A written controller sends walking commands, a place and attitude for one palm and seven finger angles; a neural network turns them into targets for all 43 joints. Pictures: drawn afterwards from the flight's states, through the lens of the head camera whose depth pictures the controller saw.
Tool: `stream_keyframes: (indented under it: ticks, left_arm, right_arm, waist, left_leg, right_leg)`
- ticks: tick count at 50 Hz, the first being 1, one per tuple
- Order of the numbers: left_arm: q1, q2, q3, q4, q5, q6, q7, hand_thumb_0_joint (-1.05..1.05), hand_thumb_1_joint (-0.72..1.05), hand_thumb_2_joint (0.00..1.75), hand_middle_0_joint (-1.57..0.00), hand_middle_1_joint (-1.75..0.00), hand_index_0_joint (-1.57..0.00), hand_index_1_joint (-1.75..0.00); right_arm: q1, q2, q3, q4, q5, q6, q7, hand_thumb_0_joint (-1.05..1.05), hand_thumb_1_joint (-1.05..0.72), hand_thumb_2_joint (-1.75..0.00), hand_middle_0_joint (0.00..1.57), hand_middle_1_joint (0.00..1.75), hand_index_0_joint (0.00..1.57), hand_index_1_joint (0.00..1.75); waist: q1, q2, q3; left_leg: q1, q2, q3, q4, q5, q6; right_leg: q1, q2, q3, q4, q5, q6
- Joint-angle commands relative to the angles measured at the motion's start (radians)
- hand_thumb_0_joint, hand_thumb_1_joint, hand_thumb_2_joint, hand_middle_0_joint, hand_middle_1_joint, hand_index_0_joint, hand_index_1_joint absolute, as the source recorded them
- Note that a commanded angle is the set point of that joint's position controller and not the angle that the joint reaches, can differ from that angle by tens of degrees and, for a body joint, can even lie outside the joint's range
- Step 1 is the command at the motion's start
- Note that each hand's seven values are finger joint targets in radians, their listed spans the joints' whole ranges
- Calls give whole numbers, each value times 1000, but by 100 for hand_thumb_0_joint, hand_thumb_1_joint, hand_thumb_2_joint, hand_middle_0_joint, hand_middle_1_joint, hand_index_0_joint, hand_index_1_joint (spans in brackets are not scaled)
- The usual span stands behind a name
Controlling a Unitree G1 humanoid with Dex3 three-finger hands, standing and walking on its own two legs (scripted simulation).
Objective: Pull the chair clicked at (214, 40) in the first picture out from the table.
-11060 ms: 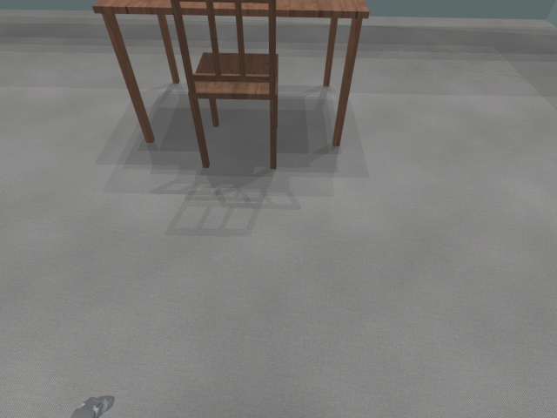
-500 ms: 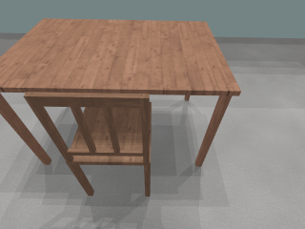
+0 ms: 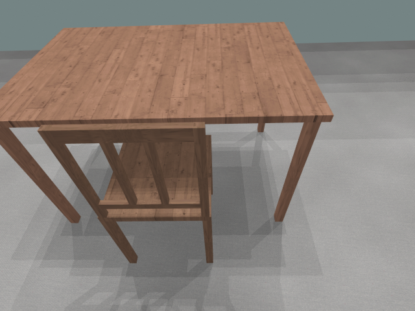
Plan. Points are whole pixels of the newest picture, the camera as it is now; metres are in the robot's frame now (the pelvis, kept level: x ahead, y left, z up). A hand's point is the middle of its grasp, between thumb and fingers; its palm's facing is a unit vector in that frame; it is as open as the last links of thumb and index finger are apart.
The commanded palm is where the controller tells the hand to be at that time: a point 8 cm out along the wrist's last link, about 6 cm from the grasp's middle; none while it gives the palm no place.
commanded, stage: raise the hand toward the chair's back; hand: left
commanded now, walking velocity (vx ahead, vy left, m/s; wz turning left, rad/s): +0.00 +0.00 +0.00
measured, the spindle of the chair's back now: (121, 175) +0.49 +0.29 -0.09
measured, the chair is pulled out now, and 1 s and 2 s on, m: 0.00 0.00 0.00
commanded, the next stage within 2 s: aim the fingers beside a spindle in 1.98 s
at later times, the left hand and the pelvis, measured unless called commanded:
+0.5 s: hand out of the picture +0.13 +0.19 -0.05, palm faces +0.16 -0.98 -0.06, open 11.0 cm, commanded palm +0.13 +0.23 -0.06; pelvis -0.05 +0.02 -0.11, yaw +3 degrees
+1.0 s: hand (118, 289) +0.18 +0.19 -0.05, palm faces -0.03 -1.00 -0.06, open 15.2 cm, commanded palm +0.15 +0.26 -0.04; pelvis -0.05 +0.03 -0.10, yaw +1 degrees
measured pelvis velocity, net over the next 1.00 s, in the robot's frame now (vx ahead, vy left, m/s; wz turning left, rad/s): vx -0.05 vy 0.03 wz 0.02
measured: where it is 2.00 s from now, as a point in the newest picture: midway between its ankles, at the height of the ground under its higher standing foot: outside the picture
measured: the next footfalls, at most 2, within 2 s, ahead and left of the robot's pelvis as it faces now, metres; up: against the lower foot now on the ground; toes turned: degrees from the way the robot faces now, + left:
none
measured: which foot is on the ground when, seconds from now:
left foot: down 0.00-1.00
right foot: down 0.00-1.00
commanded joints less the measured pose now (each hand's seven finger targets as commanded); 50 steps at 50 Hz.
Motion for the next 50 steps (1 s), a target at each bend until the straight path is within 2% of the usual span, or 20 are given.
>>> stream_keyframes:
  ticks: [1, 3, 4, 6, 8, 10, 12, 15, 18, 21, 24, 27, 30, 32, 34, 38, 41, 43, 47, 50]
  left_arm:
    - [-229, -113, -156, -555, -69, -201, -41, 0, 74, 83, -18, -27, -18, -27]
    - [-249, -155, -190, -493, -60, -274, -77, 0, 69, 81, -18, -27, -18, -27]
    - [-248, -164, -165, -408, -52, -325, -99, 0, 67, 80, -18, -26, -18, -26]
    - [-96, -139, -77, -326, -75, -448, -171, 0, 62, 78, -17, -26, -17, -26]
    - [95, -54, 66, -310, -104, -554, -269, 0, 57, 76, -17, -25, -17, -25]
    - [95, 31, 176, -337, -89, -641, -325, 0, 53, 74, -16, -24, -16, -24]
    - [115, 71, 196, -399, -27, -607, -293, 0, 48, 72, -16, -23, -16, -23]
    - [-31, 21, 91, -662, 14, -549, -227, 0, 41, 69, -15, -22, -15, -22]
    - [-172, 21, 82, -867, -2, -592, -183, 0, 34, 66, -14, -21, -14, -21]
    - [-261, -9, 8, -990, -41, -685, -221, 0, 27, 63, -14, -20, -14, -20]
    - [-317, -34, -71, -912, -56, -684, -306, 0, 20, 60, -13, -19, -13, -19]
    - [-186, 8, -36, -681, -60, -542, -377, 0, 13, 57, -12, -18, -12, -18]
    - [-127, 100, 80, -683, -70, -367, -390, 0, 6, 54, -12, -17, -12, -17]
    - [-70, 145, 184, -722, -88, -283, -341, 0, 1, 52, -11, -16, -11, -16]
    - [-83, 115, 214, -854, -123, -277, -265, 0, -3, 50, -11, -15, -11, -15]
    - [-137, 76, 183, -909, -98, -418, -152, 0, -13, 46, -10, -14, -10, -14]
    - [-210, 65, 104, -820, -51, -540, -178, 0, -20, 43, -9, -13, -9, -13]
    - [-236, 56, 58, -746, -47, -571, -237, 0, -24, 41, -9, -12, -9, -12]
    - [-158, 138, 137, -693, -94, -510, -337, 0, -34, 37, -8, -11, -8, -11]
    - [-149, 185, 240, -778, -133, -449, -325, 0, -41, 34, -7, -9, -7, -9]
  right_arm:
    - [-176, -179, -24, -288, 14, -184, -29, 0, -90, -90, 20, 30, 20, 30]
    - [-162, -184, -29, -340, -7, -209, -23, 0, -90, -90, 20, 30, 20, 30]
    - [-169, -183, -47, -351, -23, -217, -13, 0, -90, -90, 20, 30, 20, 30]
    - [-199, -187, -70, -398, -39, -221, 15, 0, -90, -90, 20, 30, 20, 30]
    - [-227, -180, -84, -453, -41, -204, 61, 0, -90, -90, 20, 30, 20, 30]
    - [-267, -169, -95, -502, -48, -165, 88, 0, -90, -90, 20, 30, 20, 30]
    - [-285, -155, -101, -561, -50, -99, 101, 0, -90, -90, 20, 30, 20, 30]
    - [-320, -139, -84, -667, -41, -39, 106, 0, -90, -90, 20, 30, 20, 30]
    - [-254, -134, -84, -669, -50, -26, 88, 0, -90, -90, 20, 30, 20, 30]
    - [-227, -134, -63, -634, -54, -51, 65, 0, -90, -90, 20, 30, 20, 30]
    - [-221, -160, -49, -600, -49, -88, 47, 0, -90, -90, 20, 30, 20, 30]
    - [-224, -176, -39, -604, -29, -86, 28, 0, -90, -90, 20, 30, 20, 30]
    - [-253, -175, -37, -657, 1, -54, 15, 0, -90, -90, 20, 30, 20, 30]
    - [-284, -155, -38, -680, 2, -26, 11, 0, -90, -90, 20, 30, 20, 30]
    - [-268, -125, -35, -687, -1, -13, 11, 0, -90, -90, 20, 30, 20, 30]
    - [-228, -112, -34, -629, -23, -31, 16, 0, -90, -90, 20, 30, 20, 30]
    - [-207, -139, -34, -586, -36, -60, 32, 0, -90, -90, 20, 30, 20, 30]
    - [-204, -162, -36, -584, -33, -79, 32, 0, -90, -90, 20, 30, 20, 30]
    - [-181, -193, -50, -606, -11, -95, 17, 0, -90, -90, 20, 30, 20, 30]
    - [-187, -182, -56, -626, -4, -82, 8, 0, -90, -90, 20, 30, 20, 30]
  waist:
    - [-62, -182, -20]
    - [-89, -319, 20]
    - [-81, -368, 37]
    - [-5, -432, -15]
    - [85, -296, -144]
    - [112, -173, -263]
    - [149, 6, -300]
    - [109, 93, -346]
    - [29, 47, -400]
    - [-36, 69, -403]
    - [-98, -9, -341]
    - [-71, -97, -269]
    - [16, -105, -393]
    - [81, -86, -459]
    - [90, -45, -489]
    - [36, -39, -375]
    - [-36, -10, -263]
    - [-62, -11, -223]
    - [-18, 7, -364]
    - [22, 20, -451]
  left_leg:
    - [-68, -16, -55, 62, 2, 76]
    - [-183, -42, -71, 174, -49, 67]
    - [-277, -43, -86, 222, -78, 54]
    - [-425, -42, -96, 296, -111, 28]
    - [-484, -65, -68, 358, -46, 5]
    - [-560, -81, -31, 442, 16, 2]
    - [-573, -86, -1, 461, 53, 7]
    - [-544, -72, -9, 487, 51, 23]
    - [-534, -41, -58, 548, 24, 41]
    - [-510, -21, -101, 596, 22, 46]
    - [-571, -7, -141, 618, -111, 54]
    - [-695, -18, -138, 598, -262, 50]
    - [-691, -41, -111, 549, -244, 47]
    - [-650, -47, -99, 520, -181, 41]
    - [-593, -42, -90, 498, -101, 38]
    - [-595, -20, -104, 504, -46, 37]
    - [-644, -18, -113, 537, -166, 37]
    - [-673, -22, -120, 538, -249, 38]
    - [-612, -27, -110, 507, -206, 41]
    - [-547, -31, -96, 477, -93, 41]
  right_leg:
    - [-244, -67, 60, -63, -100, 66]
    - [-386, -75, 80, -19, -239, 73]
    - [-456, -74, 73, 32, -281, 72]
    - [-488, -77, 83, 126, -306, 67]
    - [-394, -77, 86, 266, -81, 43]
    - [-359, -77, 80, 413, 140, 33]
    - [-370, -67, 70, 489, 171, 10]
    - [-457, -52, 66, 528, 139, 0]
    - [-562, -29, 65, 533, 70, 17]
    - [-667, -19, 46, 544, 15, 24]
    - [-757, -12, 32, 530, -130, 33]
    - [-730, -15, 53, 472, -295, 37]
    - [-577, -37, 84, 437, -322, 41]
    - [-488, -37, 76, 442, -269, 38]
    - [-444, -36, 50, 451, -159, 37]
    - [-554, -18, 11, 482, -102, 32]
    - [-698, -20, 20, 482, -235, 33]
    - [-737, -26, 29, 471, -307, 33]
    - [-625, -29, 41, 443, -262, 32]
    - [-508, -30, 30, 433, -144, 37]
